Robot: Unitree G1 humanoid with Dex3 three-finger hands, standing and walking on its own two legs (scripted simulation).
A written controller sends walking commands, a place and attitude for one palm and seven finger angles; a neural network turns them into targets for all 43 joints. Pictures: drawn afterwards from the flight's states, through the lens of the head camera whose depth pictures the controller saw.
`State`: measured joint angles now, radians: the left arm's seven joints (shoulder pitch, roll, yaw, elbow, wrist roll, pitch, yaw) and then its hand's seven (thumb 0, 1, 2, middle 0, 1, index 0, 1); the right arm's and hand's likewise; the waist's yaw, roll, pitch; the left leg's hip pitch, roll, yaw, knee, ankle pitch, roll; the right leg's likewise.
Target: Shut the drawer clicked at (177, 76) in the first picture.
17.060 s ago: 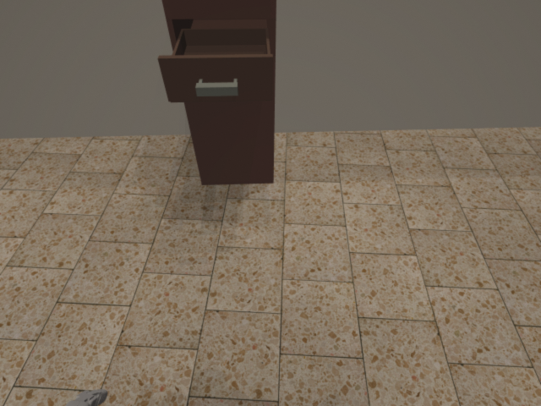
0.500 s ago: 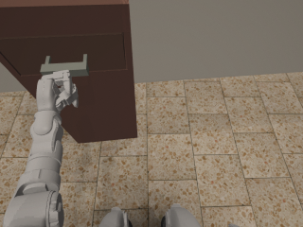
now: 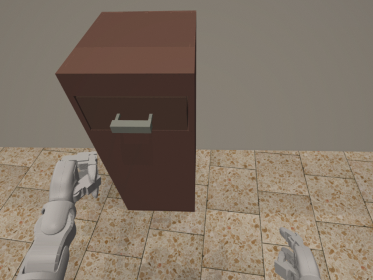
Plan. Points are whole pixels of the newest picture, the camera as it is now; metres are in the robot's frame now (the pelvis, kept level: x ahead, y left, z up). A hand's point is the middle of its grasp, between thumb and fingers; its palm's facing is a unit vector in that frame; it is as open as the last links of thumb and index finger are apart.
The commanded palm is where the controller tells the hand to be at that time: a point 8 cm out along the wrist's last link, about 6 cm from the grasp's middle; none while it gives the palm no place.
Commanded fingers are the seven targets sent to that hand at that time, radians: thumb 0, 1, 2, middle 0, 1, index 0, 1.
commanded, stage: draw the hand back to the body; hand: left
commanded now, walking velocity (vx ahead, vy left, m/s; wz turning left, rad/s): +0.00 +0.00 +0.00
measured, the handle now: (133, 121) +0.56 +0.21 -0.02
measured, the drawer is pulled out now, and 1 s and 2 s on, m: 0.00 0.00 0.00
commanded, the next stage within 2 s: step back with the hand held close in 0.70 s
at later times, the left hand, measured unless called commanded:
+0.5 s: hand (39, 211) +0.19 +0.23 +0.16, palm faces +0.36 -0.84 -0.39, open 3.3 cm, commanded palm +0.13 +0.28 +0.19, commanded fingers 0.00 0.90 0.90 -1.40 -1.60 -1.40 -1.60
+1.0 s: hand (21, 214) +0.18 +0.24 +0.18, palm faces +0.37 -0.81 -0.45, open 3.3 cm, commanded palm +0.11 +0.28 +0.19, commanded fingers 0.00 0.90 0.90 -1.40 -1.60 -1.40 -1.60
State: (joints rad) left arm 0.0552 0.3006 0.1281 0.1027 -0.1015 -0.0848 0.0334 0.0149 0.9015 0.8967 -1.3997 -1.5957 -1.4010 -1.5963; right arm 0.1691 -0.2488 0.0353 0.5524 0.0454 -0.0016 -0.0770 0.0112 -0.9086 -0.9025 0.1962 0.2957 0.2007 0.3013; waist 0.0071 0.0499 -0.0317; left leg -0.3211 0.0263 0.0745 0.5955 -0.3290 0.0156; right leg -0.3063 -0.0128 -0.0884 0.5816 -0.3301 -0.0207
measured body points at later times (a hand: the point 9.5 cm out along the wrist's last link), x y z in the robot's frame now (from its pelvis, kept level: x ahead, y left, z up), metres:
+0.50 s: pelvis +0.00 +0.00 +0.01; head -0.02 -0.03 +0.46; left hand +0.16 +0.27 +0.18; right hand +0.19 -0.22 -0.07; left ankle -0.01 +0.11 -0.73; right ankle -0.02 -0.10 -0.73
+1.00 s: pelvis -0.02 +0.00 +0.01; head -0.01 -0.02 +0.46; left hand +0.15 +0.28 +0.20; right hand +0.17 -0.22 -0.07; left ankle -0.01 +0.11 -0.73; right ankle -0.02 -0.10 -0.73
